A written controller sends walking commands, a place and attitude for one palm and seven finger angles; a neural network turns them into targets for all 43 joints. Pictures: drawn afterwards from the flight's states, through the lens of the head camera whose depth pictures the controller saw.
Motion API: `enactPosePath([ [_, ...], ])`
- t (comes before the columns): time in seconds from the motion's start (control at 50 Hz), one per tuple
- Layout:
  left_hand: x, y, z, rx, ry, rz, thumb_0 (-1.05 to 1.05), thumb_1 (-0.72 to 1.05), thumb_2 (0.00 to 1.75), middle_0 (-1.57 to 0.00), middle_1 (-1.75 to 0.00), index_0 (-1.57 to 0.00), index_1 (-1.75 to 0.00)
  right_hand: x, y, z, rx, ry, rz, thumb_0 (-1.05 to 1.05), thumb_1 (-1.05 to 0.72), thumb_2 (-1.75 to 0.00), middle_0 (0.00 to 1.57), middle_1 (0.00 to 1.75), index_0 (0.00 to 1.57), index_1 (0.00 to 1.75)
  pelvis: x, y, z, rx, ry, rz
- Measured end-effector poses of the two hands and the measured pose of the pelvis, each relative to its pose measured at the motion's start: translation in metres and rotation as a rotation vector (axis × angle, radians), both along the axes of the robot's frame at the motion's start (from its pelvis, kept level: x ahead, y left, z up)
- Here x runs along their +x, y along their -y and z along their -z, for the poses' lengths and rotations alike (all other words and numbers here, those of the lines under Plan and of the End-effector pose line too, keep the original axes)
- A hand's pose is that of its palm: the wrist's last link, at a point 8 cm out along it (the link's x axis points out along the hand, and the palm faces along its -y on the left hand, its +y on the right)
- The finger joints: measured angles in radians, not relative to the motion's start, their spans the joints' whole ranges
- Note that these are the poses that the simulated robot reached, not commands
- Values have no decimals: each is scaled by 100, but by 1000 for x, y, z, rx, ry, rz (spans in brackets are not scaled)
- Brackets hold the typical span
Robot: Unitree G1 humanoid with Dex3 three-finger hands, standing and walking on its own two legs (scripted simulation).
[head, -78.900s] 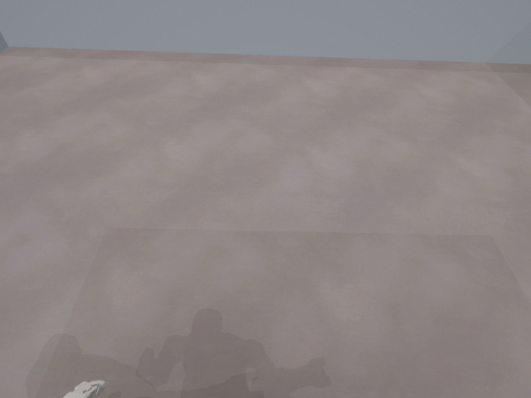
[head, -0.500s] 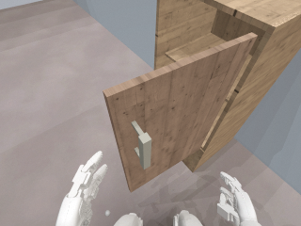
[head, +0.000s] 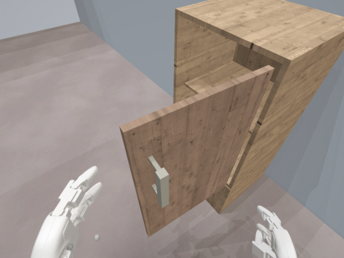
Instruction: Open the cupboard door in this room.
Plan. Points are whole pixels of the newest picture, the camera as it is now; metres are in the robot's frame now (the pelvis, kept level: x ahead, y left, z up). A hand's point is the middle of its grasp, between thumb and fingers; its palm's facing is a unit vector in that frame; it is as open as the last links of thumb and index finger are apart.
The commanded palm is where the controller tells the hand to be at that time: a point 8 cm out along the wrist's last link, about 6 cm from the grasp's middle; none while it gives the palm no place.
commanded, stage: draw the hand back to the body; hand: left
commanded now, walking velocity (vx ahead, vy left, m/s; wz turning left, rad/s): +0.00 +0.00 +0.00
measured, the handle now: (158, 182) +0.28 +0.06 +0.05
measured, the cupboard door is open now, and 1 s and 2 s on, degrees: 85 85 85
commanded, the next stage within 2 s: step back with the hand held close in 1.12 s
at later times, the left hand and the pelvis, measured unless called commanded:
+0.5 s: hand (36, 190) +0.18 +0.22 +0.18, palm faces +0.33 -0.86 -0.39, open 12.0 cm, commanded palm +0.14 +0.27 +0.21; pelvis +0.02 +0.00 +0.05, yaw +0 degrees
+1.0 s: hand (14, 165) +0.21 +0.25 +0.22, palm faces +0.42 -0.83 -0.38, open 7.6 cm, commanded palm +0.16 +0.29 +0.24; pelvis +0.02 +0.00 +0.07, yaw -1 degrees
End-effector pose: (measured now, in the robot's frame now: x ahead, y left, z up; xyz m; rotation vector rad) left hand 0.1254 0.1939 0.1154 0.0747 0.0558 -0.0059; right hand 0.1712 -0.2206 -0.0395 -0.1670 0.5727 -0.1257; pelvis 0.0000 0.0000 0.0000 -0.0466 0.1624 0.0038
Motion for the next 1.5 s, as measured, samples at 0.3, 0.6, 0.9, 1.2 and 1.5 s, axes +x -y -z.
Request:
enactPosePath([
  [0.3, 6, -43, -46, 280, -41, -241, -1, -16, 45, -16, -31, -17, -30, 9, -7, -20, -8, -3, 10, 2, -91, -90, 20, 30, 20, 30, 13, -2, -32, 11, 99, 7],
  [0.6, 28, -82, -105, 373, 155, -362, 0, 35, 67, -19, -31, -19, -30, 14, -8, -33, -22, -17, -40, 2, -90, -90, 20, 30, 20, 30, 16, -1, -54, 21, 188, 9],
  [0.9, 38, -101, -133, 392, 243, -436, 0, 81, 87, -20, -31, -21, -30, 15, 1, -35, -23, -61, -49, 2, -91, -90, 20, 30, 20, 30, 15, 1, -65, 29, 220, 19],
  [1.2, 36, -96, -134, 397, 237, -428, 1, 88, 90, -21, -31, -21, -30, 14, 4, -35, -20, -71, -47, 2, -91, -90, 20, 30, 20, 30, 16, 4, -68, 28, 240, 19],
  [1.5, 51, -97, -124, 465, 206, -319, 1, 89, 90, -21, -31, -21, -30, -13, 23, -36, -61, -160, 49, 2, -91, -90, 21, 30, 20, 30, -1, -3, -69, 31, 173, 43],
])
